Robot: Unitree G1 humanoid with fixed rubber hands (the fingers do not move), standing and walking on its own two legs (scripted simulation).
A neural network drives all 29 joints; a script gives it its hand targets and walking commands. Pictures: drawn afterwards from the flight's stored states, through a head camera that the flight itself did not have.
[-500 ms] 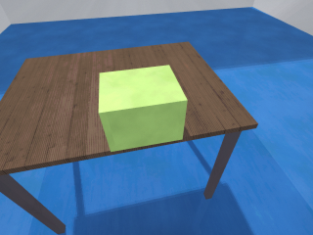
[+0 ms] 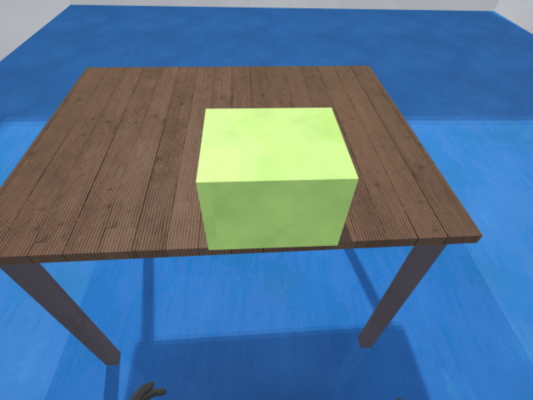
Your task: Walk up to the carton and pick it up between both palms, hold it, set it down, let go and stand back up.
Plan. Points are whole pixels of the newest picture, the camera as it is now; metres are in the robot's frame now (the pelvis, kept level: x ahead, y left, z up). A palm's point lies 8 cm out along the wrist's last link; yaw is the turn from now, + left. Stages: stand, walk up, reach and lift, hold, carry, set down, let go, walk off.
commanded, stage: walk up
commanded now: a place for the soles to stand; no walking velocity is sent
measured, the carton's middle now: (271, 177) +0.52 -0.02 +0.06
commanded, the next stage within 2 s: reach and lift in 1.94 s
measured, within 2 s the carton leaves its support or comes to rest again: neither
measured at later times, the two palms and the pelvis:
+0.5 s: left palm out of the picture +0.14 +0.20 -0.09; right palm out of the picture +0.15 -0.23 -0.10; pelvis +0.02 -0.02 +0.01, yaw +5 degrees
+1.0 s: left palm out of the picture +0.11 +0.21 -0.11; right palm (422, 388) +0.17 -0.25 -0.09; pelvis +0.02 -0.04 +0.00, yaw +8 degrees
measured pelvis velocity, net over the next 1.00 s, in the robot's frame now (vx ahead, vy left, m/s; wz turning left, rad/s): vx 0.02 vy -0.04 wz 0.13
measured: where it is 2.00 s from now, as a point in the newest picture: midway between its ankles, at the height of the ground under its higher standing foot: outside the picture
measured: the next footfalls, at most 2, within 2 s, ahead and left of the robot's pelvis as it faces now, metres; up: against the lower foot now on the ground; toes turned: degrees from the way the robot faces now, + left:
none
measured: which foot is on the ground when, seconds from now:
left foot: down 0.00-1.00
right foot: down 0.00-1.00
